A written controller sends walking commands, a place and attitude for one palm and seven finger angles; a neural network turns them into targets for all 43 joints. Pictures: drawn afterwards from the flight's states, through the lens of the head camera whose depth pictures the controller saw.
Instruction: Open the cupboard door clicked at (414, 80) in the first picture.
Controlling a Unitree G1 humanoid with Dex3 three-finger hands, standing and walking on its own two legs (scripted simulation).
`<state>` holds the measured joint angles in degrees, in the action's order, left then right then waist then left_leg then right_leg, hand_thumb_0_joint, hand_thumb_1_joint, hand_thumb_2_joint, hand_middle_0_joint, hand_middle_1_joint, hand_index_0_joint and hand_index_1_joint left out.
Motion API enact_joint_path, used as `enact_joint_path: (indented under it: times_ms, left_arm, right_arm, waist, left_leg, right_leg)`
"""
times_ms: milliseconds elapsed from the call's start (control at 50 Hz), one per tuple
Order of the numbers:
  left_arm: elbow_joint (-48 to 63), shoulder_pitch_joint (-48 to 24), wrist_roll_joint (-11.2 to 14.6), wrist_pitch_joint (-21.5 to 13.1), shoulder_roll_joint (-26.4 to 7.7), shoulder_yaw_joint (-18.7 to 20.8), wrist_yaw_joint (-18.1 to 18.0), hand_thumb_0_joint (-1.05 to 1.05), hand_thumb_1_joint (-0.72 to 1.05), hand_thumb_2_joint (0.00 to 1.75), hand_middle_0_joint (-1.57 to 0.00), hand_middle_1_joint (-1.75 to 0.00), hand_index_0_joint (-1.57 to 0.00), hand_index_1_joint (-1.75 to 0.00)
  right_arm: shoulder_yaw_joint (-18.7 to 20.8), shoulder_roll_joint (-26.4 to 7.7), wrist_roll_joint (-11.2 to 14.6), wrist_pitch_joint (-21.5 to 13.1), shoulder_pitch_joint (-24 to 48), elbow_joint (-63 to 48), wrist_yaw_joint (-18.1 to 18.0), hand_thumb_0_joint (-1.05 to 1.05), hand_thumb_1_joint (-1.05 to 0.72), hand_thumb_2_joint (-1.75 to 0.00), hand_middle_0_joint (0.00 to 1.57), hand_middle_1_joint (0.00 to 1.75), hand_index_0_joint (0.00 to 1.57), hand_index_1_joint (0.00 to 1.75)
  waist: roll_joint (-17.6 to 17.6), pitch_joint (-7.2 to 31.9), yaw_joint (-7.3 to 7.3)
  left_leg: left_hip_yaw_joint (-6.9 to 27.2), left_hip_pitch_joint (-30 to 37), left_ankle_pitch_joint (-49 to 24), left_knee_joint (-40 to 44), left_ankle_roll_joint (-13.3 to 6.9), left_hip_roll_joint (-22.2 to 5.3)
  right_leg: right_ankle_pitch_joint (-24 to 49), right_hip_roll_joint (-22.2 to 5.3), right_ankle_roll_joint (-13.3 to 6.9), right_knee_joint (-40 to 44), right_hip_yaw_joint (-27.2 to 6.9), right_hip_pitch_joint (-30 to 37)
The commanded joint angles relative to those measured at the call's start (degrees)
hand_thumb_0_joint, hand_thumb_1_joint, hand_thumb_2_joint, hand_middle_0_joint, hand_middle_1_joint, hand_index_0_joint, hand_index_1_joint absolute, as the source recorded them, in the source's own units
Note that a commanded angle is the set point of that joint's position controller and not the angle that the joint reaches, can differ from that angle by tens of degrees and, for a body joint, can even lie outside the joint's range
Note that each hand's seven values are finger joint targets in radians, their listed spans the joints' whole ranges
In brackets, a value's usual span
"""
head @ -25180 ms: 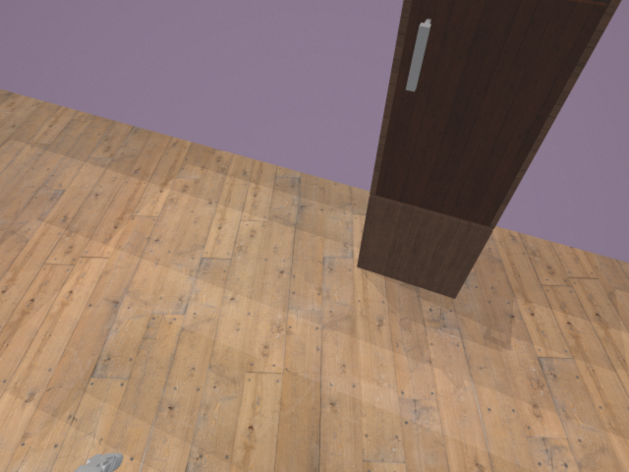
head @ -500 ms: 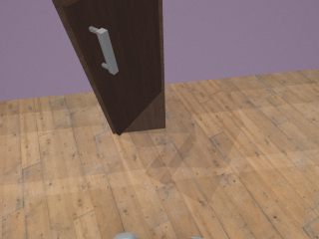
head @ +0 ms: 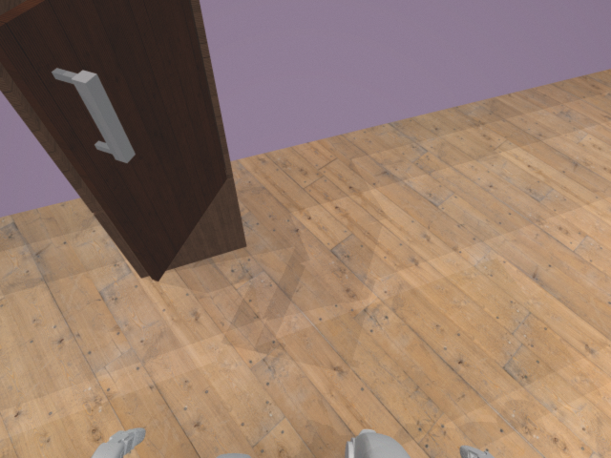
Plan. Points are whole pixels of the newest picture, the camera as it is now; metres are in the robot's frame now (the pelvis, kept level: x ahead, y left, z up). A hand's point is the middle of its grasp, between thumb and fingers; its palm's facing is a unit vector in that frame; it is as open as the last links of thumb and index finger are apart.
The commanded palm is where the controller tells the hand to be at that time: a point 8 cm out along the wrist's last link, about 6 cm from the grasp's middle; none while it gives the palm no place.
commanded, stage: walk to a spot facing it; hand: left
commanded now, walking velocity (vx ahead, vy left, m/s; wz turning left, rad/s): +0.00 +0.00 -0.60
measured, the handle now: (95, 117) +0.50 +0.35 +0.11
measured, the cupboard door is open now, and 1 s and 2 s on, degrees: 49 49 49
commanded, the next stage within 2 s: none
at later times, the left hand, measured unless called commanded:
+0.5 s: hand (212, 416) +0.18 +0.16 -0.17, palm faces -0.30 -0.94 -0.19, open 7.4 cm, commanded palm none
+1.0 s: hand (268, 362) +0.27 +0.09 -0.19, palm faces -0.58 -0.79 -0.18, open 7.4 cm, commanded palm none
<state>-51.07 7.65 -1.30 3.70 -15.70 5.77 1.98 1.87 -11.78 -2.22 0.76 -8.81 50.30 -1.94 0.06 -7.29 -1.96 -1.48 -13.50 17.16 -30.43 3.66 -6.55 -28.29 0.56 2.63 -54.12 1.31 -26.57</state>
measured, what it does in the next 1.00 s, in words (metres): walks ahead, turning right: right foot, then left foot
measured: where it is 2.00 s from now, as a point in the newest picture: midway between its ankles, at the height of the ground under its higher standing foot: (436, 385)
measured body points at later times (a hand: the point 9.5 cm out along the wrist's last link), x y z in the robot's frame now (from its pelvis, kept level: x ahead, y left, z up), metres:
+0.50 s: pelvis +0.02 -0.01 +0.00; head +0.08 +0.00 +0.45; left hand +0.19 +0.21 -0.15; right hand -0.01 -0.27 -0.13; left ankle +0.06 +0.12 -0.74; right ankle -0.03 -0.12 -0.67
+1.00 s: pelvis +0.13 -0.06 -0.01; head +0.17 -0.07 +0.44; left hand +0.30 +0.13 -0.17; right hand +0.05 -0.33 -0.13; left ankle +0.23 +0.02 -0.74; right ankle -0.01 -0.13 -0.68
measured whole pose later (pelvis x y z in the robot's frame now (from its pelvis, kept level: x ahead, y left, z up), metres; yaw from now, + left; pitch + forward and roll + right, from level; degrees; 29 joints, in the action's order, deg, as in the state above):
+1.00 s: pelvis +0.13 -0.06 -0.01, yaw -39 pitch +1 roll -1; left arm -58.1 15.7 -1.8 1.6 -13.6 5.0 2.4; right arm 2.3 -12.4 -2.2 -4.4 -10.6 50.0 -0.3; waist 2.3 -3.7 0.0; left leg -6.6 -20.2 15.6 -35.6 0.3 -5.4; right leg -27.6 0.6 -1.0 -57.1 -3.3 -20.7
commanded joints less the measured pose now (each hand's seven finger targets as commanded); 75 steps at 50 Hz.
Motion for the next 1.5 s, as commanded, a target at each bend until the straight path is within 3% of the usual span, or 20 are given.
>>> enact_joint_path:
  times_ms: [0,20,60,80,300,360,460,580,620,640,860,900,940,1040,1220,1240,1260,1300,1360,1480]
  left_arm:
    - [4.14,2.73,0.37,-1.94,-3.16,0.07,0.60,0.00,0.90,0.90,-0.20,-0.30,-0.20,-0.30]
    - [3.11,6.37,0.37,-2.17,-5.01,0.61,0.41,0.00,0.90,0.90,-0.20,-0.30,-0.20,-0.30]
    - [1.65,11.98,0.01,-2.78,-16.53,2.60,-1.38,0.00,0.90,0.90,-0.20,-0.30,-0.20,-0.30]
    - [2.50,11.30,0.18,-2.35,-16.89,2.46,-1.69,0.00,0.90,0.90,-0.20,-0.30,-0.20,-0.30]
    - [3.29,0.15,0.09,-1.70,-9.45,0.91,-2.23,0.00,0.90,0.90,-0.20,-0.30,-0.20,-0.30]
    - [6.40,-0.73,0.81,-1.74,-4.59,-0.10,-0.90,0.00,0.90,0.90,-0.20,-0.30,-0.20,-0.30]
    - [5.18,-3.07,0.23,-1.33,-1.53,-0.58,0.86,0.00,0.90,0.90,-0.20,-0.30,-0.20,-0.30]
    - [3.04,0.51,0.01,-2.73,-2.25,-0.23,1.65,0.00,0.90,0.90,-0.20,-0.30,-0.20,-0.30]
    - [-0.73,11.95,-0.67,-3.87,-13.26,2.56,-0.10,0.00,0.90,0.90,-0.20,-0.30,-0.20,-0.30]
    - [-1.56,16.68,0.48,-3.87,-15.81,3.14,-0.91,0.00,0.90,0.90,-0.20,-0.30,-0.20,-0.30]
    - [-0.43,3.37,0.16,-5.57,-8.45,1.35,-0.70,0.00,0.90,0.90,-0.20,-0.30,-0.20,-0.30]
    - [1.34,3.26,0.49,-5.29,-1.21,-0.26,0.09,0.00,0.90,0.90,-0.20,-0.30,-0.20,-0.30]
    - [4.42,-3.39,-0.12,-6.19,-1.63,-0.03,0.60,0.00,0.90,0.90,-0.20,-0.30,-0.20,-0.30]
    - [1.63,-1.85,-0.64,-4.63,1.91,-1.10,2.48,0.00,0.90,0.90,-0.20,-0.30,-0.20,-0.30]
    - [0.43,0.36,-0.63,-4.66,-0.49,-0.39,1.66,0.00,0.90,0.90,-0.20,-0.30,-0.20,-0.30]
    - [-2.55,9.69,-0.75,-5.26,-3.63,0.50,1.09,0.00,0.90,0.90,-0.20,-0.30,-0.20,-0.30]
    - [-5.27,19.97,-1.04,-6.05,-11.21,2.49,-0.06,0.00,0.90,0.90,-0.20,-0.30,-0.20,-0.30]
    - [-4.17,15.37,0.84,-5.21,-11.84,2.17,-1.70,0.00,0.90,0.90,-0.20,-0.30,-0.20,-0.30]
    - [-1.54,4.35,0.20,-6.15,-3.58,-0.15,-2.20,0.00,0.90,0.90,-0.20,-0.30,-0.20,-0.30]
    - [-5.25,7.24,0.20,-7.64,-3.38,0.21,-1.29,0.00,0.90,0.90,-0.20,-0.30,-0.20,-0.30]
  right_arm:
    - [4.06,-13.92,0.29,-0.49,-2.73,-3.24,-0.36,0.00,-0.90,-0.90,0.20,0.30,0.20,0.30]
    - [4.09,-13.57,0.66,-0.27,-1.23,-3.85,-0.18,0.00,-0.90,-0.90,0.20,0.30,0.20,0.30]
    - [2.57,-7.51,1.88,0.36,2.11,-7.51,0.35,0.00,-0.90,-0.90,0.20,0.30,0.20,0.30]
    - [2.36,-8.24,1.75,0.57,2.29,-7.48,0.53,0.00,-0.90,-0.90,0.20,0.30,0.20,0.30]
    - [2.24,-6.41,2.16,-0.29,-6.75,-1.24,0.13,0.00,-0.90,-0.90,0.20,0.30,0.20,0.30]
    - [3.90,-17.55,0.29,-1.51,-10.25,-1.83,-1.22,0.00,-0.90,-0.90,0.20,0.30,0.20,0.30]
    - [2.55,-12.21,-0.37,-1.85,-6.93,-1.82,-0.68,0.00,-0.90,-0.90,0.20,0.30,0.20,0.30]
    - [3.45,-13.76,0.07,-1.62,-8.93,-0.06,0.50,0.00,-0.90,-0.90,0.20,0.30,0.20,0.30]
    - [2.03,-6.39,1.49,-1.73,-3.10,-4.02,1.53,0.00,-0.90,-0.90,0.20,0.30,0.20,0.30]
    - [1.78,-8.27,1.10,-1.67,4.91,-7.01,1.68,0.00,-0.90,-0.90,0.20,0.30,0.20,0.30]
    - [2.61,-6.44,1.15,-3.77,-5.96,-0.99,2.24,0.00,-0.90,-0.90,0.20,0.30,0.20,0.30]
    - [5.06,-16.66,-0.24,-4.78,-20.63,2.71,0.74,0.00,-0.90,-0.90,0.20,0.30,0.20,0.30]
    - [4.41,-17.23,-0.60,-4.83,-21.85,2.47,0.34,0.00,-0.90,-0.90,0.20,0.30,0.20,0.30]
    - [1.74,-8.33,0.01,-6.14,-14.58,2.90,0.27,0.00,-0.90,-0.90,0.20,0.30,0.20,0.30]
    - [2.03,-8.38,-0.07,-4.11,-13.60,5.04,1.37,0.00,-0.90,-0.90,0.20,0.30,0.20,0.30]
    - [1.64,-7.49,0.48,-4.13,-11.98,4.68,1.64,0.00,-0.90,-0.90,0.20,0.30,0.20,0.30]
    - [0.82,-3.47,1.70,-4.33,-11.03,2.56,2.18,0.00,-0.90,-0.90,0.20,0.30,0.20,0.30]
    - [1.99,-5.46,1.41,-3.91,-5.76,0.86,2.00,0.00,-0.90,-0.90,0.20,0.30,0.20,0.30]
    - [1.93,-3.93,0.47,-2.79,-8.49,4.37,2.03,0.00,-0.90,-0.90,0.20,0.30,0.20,0.30]
    - [1.69,-1.03,0.40,-2.92,-5.67,4.02,3.17,0.00,-0.90,-0.90,0.20,0.30,0.20,0.30]
  waist:
    - [-10.98,9.25,1.55]
    - [-8.62,9.19,-0.67]
    - [19.63,10.43,-4.37]
    - [14.12,8.54,-4.14]
    - [7.79,10.08,4.28]
    - [-15.21,9.99,5.30]
    - [-13.19,8.20,3.15]
    - [-9.29,8.36,2.03]
    - [19.26,8.50,-4.33]
    - [16.82,6.03,-8.64]
    - [5.99,7.37,4.61]
    - [-19.82,13.67,10.90]
    - [-8.56,8.22,10.59]
    - [-11.06,6.01,4.17]
    - [-5.30,6.27,0.08]
    - [0.92,9.68,-4.53]
    - [18.37,15.93,-8.51]
    - [9.29,9.11,-5.51]
    - [9.13,6.87,1.91]
    - [4.81,5.59,1.70]
  left_leg:
    - [-0.05,1.37,-24.98,0.71,-6.66,-9.85]
    - [-1.84,-3.60,-18.11,-4.65,-4.31,-8.10]
    - [-3.71,-20.50,22.42,-30.70,0.58,3.27]
    - [1.96,-21.37,20.14,-35.30,-0.15,1.76]
    - [-0.91,2.18,-0.51,0.13,-0.74,4.84]
    - [27.12,6.58,-5.20,17.41,-14.56,-23.61]
    - [3.63,5.64,-18.94,10.90,-9.44,-11.98]
    - [-2.79,-1.15,3.69,4.60,-5.59,-11.31]
    - [-13.28,-28.38,20.37,-21.83,0.69,1.22]
    - [-2.93,-33.47,21.57,-31.58,0.07,0.89]
    - [-5.71,4.74,-3.93,0.98,0.20,4.88]
    - [20.90,24.61,11.25,12.02,-7.00,-15.86]
    - [34.09,16.02,18.00,19.67,-15.33,-25.40]
    - [1.98,10.00,-12.58,16.63,-8.63,-12.00]
    - [-8.10,0.23,-9.43,7.75,-6.94,-11.42]
    - [-12.00,-7.00,-12.60,-6.02,-4.71,-7.63]
    - [-15.69,-23.86,5.58,-28.30,-1.73,1.03]
    - [-1.35,-31.96,14.76,-43.90,-1.88,-1.04]
    - [0.17,-20.62,4.38,-33.13,-0.71,-4.46]
    - [-4.23,-13.85,-2.87,-11.60,-0.40,-0.33]
  right_leg:
    - [9.23,1.17,-1.47,17.58,4.84,12.02]
    - [17.15,-0.19,-2.50,24.96,3.01,18.81]
    - [38.53,-24.19,-14.79,36.84,-30.95,24.14]
    - [23.85,-23.28,-17.68,37.26,-32.11,19.43]
    - [23.00,-9.03,-9.34,29.36,-21.84,7.38]
    - [-6.97,2.02,-1.17,-2.47,-4.16,-7.04]
    - [0.38,-2.35,-0.09,-1.78,0.82,-3.23]
    - [6.84,0.71,-2.81,24.86,7.22,15.92]
    - [-1.20,-19.80,-12.63,40.33,-26.23,36.31]
    - [0.11,-25.16,-17.90,43.48,-34.49,32.19]
    - [9.47,-8.65,-10.57,32.42,-15.31,6.84]
    - [-3.28,3.55,-4.38,2.60,-3.38,-11.72]
    - [-3.82,-2.08,-4.62,-16.85,-4.82,-19.33]
    - [12.17,-5.86,-2.67,-7.98,-0.02,-13.88]
    - [15.33,-0.97,-5.53,20.60,7.03,15.80]
    - [11.73,-2.73,-7.87,23.80,2.71,29.86]
    - [2.44,-19.39,-14.58,33.01,-23.45,43.71]
    - [-6.84,-25.86,-19.39,43.02,-34.09,32.33]
    - [7.65,-17.57,-14.36,42.86,-15.16,15.67]
    - [14.41,-13.39,-13.79,42.49,-9.88,16.24]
